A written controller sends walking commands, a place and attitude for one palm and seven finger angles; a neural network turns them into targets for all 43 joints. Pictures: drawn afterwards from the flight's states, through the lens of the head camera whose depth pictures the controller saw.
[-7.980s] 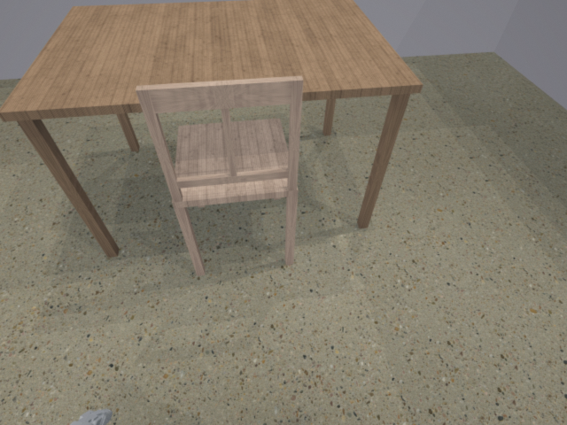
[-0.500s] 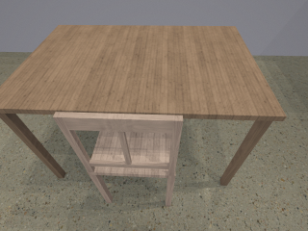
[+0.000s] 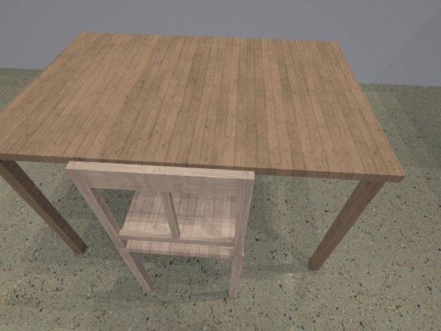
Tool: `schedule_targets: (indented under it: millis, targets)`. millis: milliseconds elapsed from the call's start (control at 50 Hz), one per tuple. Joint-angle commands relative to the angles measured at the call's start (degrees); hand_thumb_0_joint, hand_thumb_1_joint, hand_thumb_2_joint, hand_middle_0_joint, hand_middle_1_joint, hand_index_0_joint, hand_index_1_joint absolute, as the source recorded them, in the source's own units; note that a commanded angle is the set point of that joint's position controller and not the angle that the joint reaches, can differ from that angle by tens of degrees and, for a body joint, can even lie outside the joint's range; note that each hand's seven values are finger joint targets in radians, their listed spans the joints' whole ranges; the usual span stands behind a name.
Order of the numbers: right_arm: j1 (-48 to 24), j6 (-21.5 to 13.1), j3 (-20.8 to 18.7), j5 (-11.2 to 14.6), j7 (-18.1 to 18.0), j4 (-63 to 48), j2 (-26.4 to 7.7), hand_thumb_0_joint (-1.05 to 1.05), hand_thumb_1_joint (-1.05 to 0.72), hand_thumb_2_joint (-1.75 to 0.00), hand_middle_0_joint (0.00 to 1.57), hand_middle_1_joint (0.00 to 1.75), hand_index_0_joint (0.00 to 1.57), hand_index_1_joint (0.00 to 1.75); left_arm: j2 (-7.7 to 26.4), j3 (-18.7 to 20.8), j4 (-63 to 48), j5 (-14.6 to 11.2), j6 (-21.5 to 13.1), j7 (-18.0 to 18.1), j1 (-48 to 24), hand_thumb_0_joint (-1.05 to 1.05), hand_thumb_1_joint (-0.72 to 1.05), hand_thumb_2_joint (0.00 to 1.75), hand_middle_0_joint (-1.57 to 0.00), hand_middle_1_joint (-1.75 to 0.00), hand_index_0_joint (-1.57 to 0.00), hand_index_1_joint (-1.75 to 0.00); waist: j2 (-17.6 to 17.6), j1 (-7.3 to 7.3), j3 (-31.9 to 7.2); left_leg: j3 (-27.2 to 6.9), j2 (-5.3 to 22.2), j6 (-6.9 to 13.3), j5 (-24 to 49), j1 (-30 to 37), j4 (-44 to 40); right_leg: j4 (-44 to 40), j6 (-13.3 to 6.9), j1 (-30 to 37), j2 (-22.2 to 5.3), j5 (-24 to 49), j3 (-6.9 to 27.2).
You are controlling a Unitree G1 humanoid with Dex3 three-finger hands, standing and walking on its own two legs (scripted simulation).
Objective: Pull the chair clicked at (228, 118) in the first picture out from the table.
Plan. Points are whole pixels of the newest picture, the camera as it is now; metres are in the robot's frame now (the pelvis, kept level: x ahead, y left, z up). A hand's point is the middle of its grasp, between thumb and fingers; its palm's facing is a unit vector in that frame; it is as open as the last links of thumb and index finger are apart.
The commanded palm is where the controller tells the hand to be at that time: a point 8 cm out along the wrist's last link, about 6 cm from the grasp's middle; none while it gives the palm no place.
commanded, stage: look again from close up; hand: left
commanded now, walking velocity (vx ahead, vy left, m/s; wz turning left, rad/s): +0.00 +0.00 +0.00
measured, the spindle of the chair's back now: (171, 215) +0.41 +0.16 -0.13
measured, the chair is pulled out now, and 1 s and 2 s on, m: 0.00 0.00 0.00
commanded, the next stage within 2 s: raise the hand toward the chair's back in 2.00 s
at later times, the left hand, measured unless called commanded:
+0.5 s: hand out of the picture +0.00 +0.17 -0.18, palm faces +0.02 -0.98 -0.19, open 7.3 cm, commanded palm none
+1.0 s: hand out of the picture -0.01 +0.17 -0.18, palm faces +0.02 -0.98 -0.17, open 7.3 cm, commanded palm none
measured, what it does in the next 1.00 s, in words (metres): stands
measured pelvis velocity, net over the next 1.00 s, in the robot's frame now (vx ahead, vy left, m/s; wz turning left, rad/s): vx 0.00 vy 0.01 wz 0.00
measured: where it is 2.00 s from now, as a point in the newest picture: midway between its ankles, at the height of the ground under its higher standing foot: outside the picture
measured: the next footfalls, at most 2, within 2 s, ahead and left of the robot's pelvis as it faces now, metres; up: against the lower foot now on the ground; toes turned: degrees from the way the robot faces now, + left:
none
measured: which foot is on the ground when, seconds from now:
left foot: down 0.00-1.00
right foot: down 0.00-1.00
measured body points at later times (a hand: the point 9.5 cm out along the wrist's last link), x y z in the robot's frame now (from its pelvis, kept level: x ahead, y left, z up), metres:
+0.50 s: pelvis +0.00 +0.00 +0.00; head +0.01 +0.00 +0.45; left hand +0.00 +0.22 -0.16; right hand -0.01 -0.21 -0.16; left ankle -0.04 +0.12 -0.74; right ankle +0.00 -0.12 -0.74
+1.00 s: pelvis +0.00 +0.01 +0.00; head +0.00 +0.02 +0.45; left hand -0.01 +0.23 -0.16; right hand -0.02 -0.20 -0.16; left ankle -0.04 +0.12 -0.74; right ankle +0.00 -0.12 -0.74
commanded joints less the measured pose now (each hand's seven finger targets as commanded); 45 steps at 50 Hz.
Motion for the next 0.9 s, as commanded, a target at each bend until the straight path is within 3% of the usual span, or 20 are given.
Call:
schedule_targets:
  millis: [0,280,320,380,420,680,720,780,820,880]
  targets:
    - [3.59,-0.65,-1.03,-0.05,-0.44,-1.13,-4.73,0.0,-0.9,-0.9,0.2,0.3,0.2,0.3,6.46,1.2,-2.07,-0.15,-0.85,0.11,2.69,0.0,0.9,0.9,-0.2,-0.3,-0.2,-0.3,-0.1,-0.17,1.62,-3.95,4.79,1.4,9.72,-1.16,-3.68,-4.85,-1.99,-0.44,-5.37,12.14,5.21]
    - [5.14,-1.04,-0.99,0.06,-0.61,-0.31,-3.92,0.0,-0.9,-0.9,0.2,0.3,0.2,0.3,5.37,1.1,-1.67,-0.1,-0.87,0.22,4.42,0.0,0.9,0.9,-0.2,-0.3,-0.2,-0.3,-0.71,0.01,1.29,-4.27,4.9,1.61,11.02,-1.27,-3.49,-4.58,-1.87,-0.15,-5.21,11.97,4.59]
    - [5.07,-0.95,-0.99,0.11,-0.63,-0.24,-3.96,0.0,-0.9,-0.9,0.2,0.3,0.2,0.3,5.3,1.0,-1.77,-0.13,-0.73,0.24,4.27,0.0,0.9,0.9,-0.2,-0.3,-0.2,-0.3,-0.49,-0.01,2.78,-4.47,4.87,1.61,9.83,-2.19,-3.77,-4.9,-1.88,-0.83,-5.02,10.52,4.68]
    - [5.69,-1.14,-1.0,0.11,-0.64,-0.11,-3.56,0.0,-0.9,-0.9,0.2,0.3,0.2,0.3,5.2,1.05,-1.77,-0.11,-0.89,0.28,4.85,0.0,0.9,0.9,-0.2,-0.3,-0.2,-0.3,-0.36,-0.04,1.32,-4.46,4.9,1.73,11.35,-1.32,-3.44,-4.57,-1.91,-0.21,-5.16,11.93,4.58]
    - [5.68,-1.07,-1.03,0.13,-0.66,0.01,-3.47,0.0,-0.9,-0.9,0.2,0.3,0.2,0.3,5.07,1.04,-1.93,-0.1,-0.8,0.31,4.78,0.0,0.9,0.9,-0.2,-0.3,-0.2,-0.3,-0.76,0.07,2.82,-4.6,4.84,1.72,10.72,-2.33,-3.59,-4.79,-1.88,-0.64,-5.06,11.24,4.45]
    - [6.46,-1.21,-1.01,0.18,-0.65,0.39,-3.08,0.0,-0.9,-0.9,0.2,0.3,0.2,0.3,4.67,0.94,-2.09,-0.09,-0.66,0.34,5.35,0.0,0.9,0.9,-0.2,-0.3,-0.2,-0.3,-0.64,0.02,2.89,-4.98,4.81,1.97,9.9,-2.57,-3.87,-4.88,-1.71,-1.19,-4.78,9.02,4.34]
    - [6.39,-1.24,-1.04,0.21,-0.68,0.39,-2.95,0.0,-0.9,-0.9,0.2,0.3,0.2,0.3,4.51,0.96,-2.24,-0.06,-0.56,0.33,5.42,0.0,0.9,0.9,-0.2,-0.3,-0.2,-0.3,0.62,0.12,3.77,-5.18,4.79,2.05,9.29,-3.28,-4.22,-5.08,-1.73,-1.56,-4.61,8.0,4.42]
    - [6.69,-1.42,-1.06,0.23,-0.68,0.33,-2.96,0.0,-0.9,-0.9,0.2,0.3,0.2,0.3,4.61,0.93,-2.11,-0.09,-0.73,0.36,5.83,0.0,0.9,0.9,-0.2,-0.3,-0.2,-0.3,-0.17,0.09,1.98,-5.11,4.85,2.13,11.16,-1.89,-3.71,-4.57,-1.69,-0.9,-4.87,9.85,4.2]
    - [6.49,-1.34,-1.08,0.25,-0.71,0.35,-3.06,0.0,-0.9,-0.9,0.2,0.3,0.2,0.3,4.5,0.86,-2.22,-0.08,-0.61,0.37,5.69,0.0,0.9,0.9,-0.2,-0.3,-0.2,-0.3,0.28,0.07,3.37,-5.18,4.86,2.1,10.57,-2.71,-3.83,-4.71,-1.64,-1.6,-4.67,9.03,4.21]
    - [6.86,-1.41,-1.12,0.26,-0.7,0.53,-2.73,0.0,-0.9,-0.9,0.2,0.3,0.2,0.3,4.32,0.88,-2.1,-0.03,-0.7,0.39,6.11,0.0,0.9,0.9,-0.2,-0.3,-0.2,-0.3,-0.29,0.03,2.34,-5.15,4.82,2.18,10.8,-2.18,-3.64,-4.7,-1.65,-1.22,-4.84,9.42,4.17]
